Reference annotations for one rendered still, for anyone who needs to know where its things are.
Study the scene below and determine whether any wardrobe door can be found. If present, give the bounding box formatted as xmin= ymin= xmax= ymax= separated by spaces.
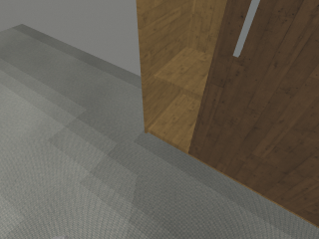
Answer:
xmin=188 ymin=0 xmax=319 ymax=226

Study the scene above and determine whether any handle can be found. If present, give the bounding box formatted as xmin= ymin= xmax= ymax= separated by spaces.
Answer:
xmin=232 ymin=0 xmax=260 ymax=58

